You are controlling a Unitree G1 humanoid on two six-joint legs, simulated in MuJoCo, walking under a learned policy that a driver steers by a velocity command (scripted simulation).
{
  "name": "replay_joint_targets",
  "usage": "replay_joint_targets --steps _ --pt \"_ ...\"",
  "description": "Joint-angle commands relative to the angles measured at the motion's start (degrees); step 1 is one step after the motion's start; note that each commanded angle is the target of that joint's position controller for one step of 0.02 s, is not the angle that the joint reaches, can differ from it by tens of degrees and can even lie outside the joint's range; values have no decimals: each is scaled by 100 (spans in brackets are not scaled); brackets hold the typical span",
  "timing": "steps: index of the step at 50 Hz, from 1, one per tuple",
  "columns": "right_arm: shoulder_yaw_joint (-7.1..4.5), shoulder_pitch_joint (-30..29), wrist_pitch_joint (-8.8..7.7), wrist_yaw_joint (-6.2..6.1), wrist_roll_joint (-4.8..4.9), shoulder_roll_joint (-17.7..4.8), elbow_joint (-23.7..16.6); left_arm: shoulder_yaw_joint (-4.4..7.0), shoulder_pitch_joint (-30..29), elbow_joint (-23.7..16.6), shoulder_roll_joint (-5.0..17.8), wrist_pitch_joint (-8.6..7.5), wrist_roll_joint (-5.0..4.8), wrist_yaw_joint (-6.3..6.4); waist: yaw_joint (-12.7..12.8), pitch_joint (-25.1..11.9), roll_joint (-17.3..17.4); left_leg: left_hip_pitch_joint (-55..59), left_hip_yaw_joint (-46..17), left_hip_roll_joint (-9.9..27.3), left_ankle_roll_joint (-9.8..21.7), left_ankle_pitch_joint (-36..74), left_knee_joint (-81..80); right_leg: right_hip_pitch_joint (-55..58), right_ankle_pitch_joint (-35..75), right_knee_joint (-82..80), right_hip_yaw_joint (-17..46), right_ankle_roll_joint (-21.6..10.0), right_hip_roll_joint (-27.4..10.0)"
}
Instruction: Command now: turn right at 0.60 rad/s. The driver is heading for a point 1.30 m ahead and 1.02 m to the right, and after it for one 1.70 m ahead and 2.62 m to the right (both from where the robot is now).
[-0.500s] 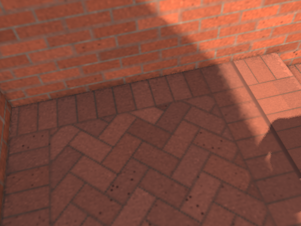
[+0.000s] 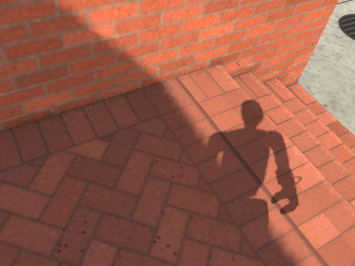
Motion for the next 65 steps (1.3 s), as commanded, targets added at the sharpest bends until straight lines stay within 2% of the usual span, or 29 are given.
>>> replay_joint_targets --steps 1,6,13,15,16,17,18,20,24,29,33,34,35,37,39,40,42,44,45,48,50,51,52,53,54,55,58,60,65 --pt "-202 205 -71 -18 -18 -824 -161 30 -138 -377 281 16 -21 -49 -163 -282 1225 810 -893 1417 793 2081 -659 -807 131 187 -121 82 -185" --pt "-213 538 -50 68 -73 -877 37 -56 -474 -550 147 69 -66 -168 -243 -501 1309 912 -740 1672 1019 2594 -411 -534 3 -625 -260 -34 -382" --pt "-245 444 -56 188 -43 -963 247 -241 -536 -449 -67 -43 -76 -62 -81 -486 1479 -19 -409 1553 733 2432 -9 1261 284 -2920 -780 -344 -322" --pt "-158 729 -44 205 -10 -653 395 -272 -228 -237 -24 -201 12 23 63 -543 893 -626 -215 1327 197 1690 510 2506 1554 -4585 -330 -417 -607" --pt "-32 1145 -56 256 -113 -163 322 -290 -97 -257 197 -302 78 84 -105 -857 -436 -1276 316 843 -165 -788 1611 3148 2480 -4859 1391 -495 -2032" --pt "56 1214 30 189 18 88 305 -239 -244 -306 573 -317 -60 143 -157 -857 -1038 -1128 264 378 -232 -2083 1733 2279 3830 -4746 1962 -1229 -2773" --pt "-39 933 116 118 61 -360 398 -272 -279 -195 256 -345 -69 159 -42 -585 -385 -1007 -104 476 -239 -1997 1941 2091 3459 -4664 1538 -1301 -2387" --pt "2 836 137 122 84 -229 551 -405 -651 -186 -77 -363 -24 201 -185 -268 -446 -1039 -177 422 -270 -1485 1862 1932 3013 -4805 995 -1025 -1856" --pt "72 1134 139 165 25 -101 917 -424 -439 52 -108 -457 -72 229 -259 -404 -221 -709 -209 298 -315 -1114 1874 2007 3785 -4711 594 -965 -1680" --pt "156 1017 122 89 59 12 1186 -411 -261 310 -189 -493 -57 261 -178 -281 -174 -388 -197 232 -342 -950 1309 1777 2871 -4737 700 -1050 -1619" --pt "156 1099 11 -25 10 -86 1313 -232 -417 252 44 -443 -117 237 -295 -269 -33 217 -119 250 -281 203 413 1375 2276 -4443 1091 -991 -1402" --pt "141 1210 -35 -47 -17 -165 1345 -193 -398 217 28 -431 -116 217 -286 -315 48 386 -182 362 -237 398 393 1220 2248 -4273 1139 -964 -1288" --pt "96 1203 -60 -61 0 -314 1374 -147 -293 168 -43 -429 -117 182 -153 -257 458 425 -190 461 -185 568 498 997 2182 -4137 996 -948 -1044" --pt "67 1048 -77 -69 15 -263 1311 -145 -469 92 -237 -409 -135 172 -243 -164 1091 271 -554 723 6 388 55 676 1838 -3514 507 -826 -569" --pt "-10 1137 -68 -106 -79 -493 1310 -157 -436 -17 -326 -381 -49 157 -249 -285 1567 535 -1287 1667 489 1096 -454 220 746 -2410 -227 -687 -134" --pt "-23 1007 -77 -137 -68 -493 1225 -136 -352 -9 -288 -358 -1 159 -233 -279 1603 448 -1439 2079 803 1589 -522 101 -156 -1793 -446 -677 -163" --pt "-107 740 -131 -196 -34 -624 1042 -55 -545 -79 -217 -314 78 174 -203 -70 1077 199 -1325 2323 1124 2242 -509 -255 -928 -518 -509 -611 -446" --pt "-149 535 -190 -212 -90 -632 963 -101 -432 -111 -395 -310 58 131 20 14 1135 45 -703 1982 702 2235 -359 -139 -532 -899 -452 -529 -753" --pt "-192 352 -204 -199 -98 -668 882 -83 -492 -110 -350 -297 3 100 -37 17 1306 -25 -383 1754 457 2121 -296 49 -398 -1227 -612 -576 -721" --pt "-313 549 -210 -99 -119 -825 823 -46 -574 -220 -259 -228 -48 -13 -202 -206 1466 -195 -215 1710 213 -416 -403 715 -284 -2086 -980 -644 -529" --pt "-384 414 -166 -18 -153 -896 679 20 2 22 -252 -253 -51 -69 61 -266 984 -977 128 1519 12 -2105 312 1910 118 -2983 -1152 -651 -227" --pt "-319 516 -133 28 -208 -592 625 107 503 190 -59 -358 20 -36 253 -237 -151 -1590 612 1170 -95 -2409 1748 2349 -471 -3666 -285 -707 -487" --pt "-126 115 -172 138 -108 23 52 238 1092 148 642 -472 -2 23 482 -347 -2062 -3324 929 193 -393 -2974 4031 2810 -2412 -5144 3329 -1443 -2183" --pt "-199 -373 -174 123 -147 -297 -79 212 1170 241 632 -491 -69 44 575 -3 -900 -3674 -63 216 -248 -2390 4311 2318 -2459 -5804 4122 -1802 -2504" --pt "-226 -550 -196 147 -32 -413 -139 166 1003 267 501 -497 -4 96 402 373 -294 -3735 -243 377 -120 -1793 4376 2084 -2144 -5526 3658 -1780 -2369" --pt "-190 -405 -274 174 32 -362 -58 142 690 193 390 -518 22 127 189 457 -58 -3606 -293 525 -58 -1180 4243 1989 -1215 -5293 3019 -1631 -2110" --pt "-195 114 -367 291 -146 -406 191 29 521 68 29 -670 -94 78 -48 -38 -65 -2910 -238 571 -116 -243 3772 2302 1821 -5130 1883 -1397 -1575" --pt "-192 -86 -330 297 -119 -449 138 41 820 159 27 -750 -151 80 -8 -216 70 -2948 -140 454 -213 -113 3640 2631 3079 -5003 1533 -1438 -1501" --pt "-131 -879 -304 385 -160 -405 -129 100 1427 309 155 -701 -143 125 298 -3 4 -3215 -27 275 -355 515 2600 2794 3135 -5111 1412 -1404 -1305"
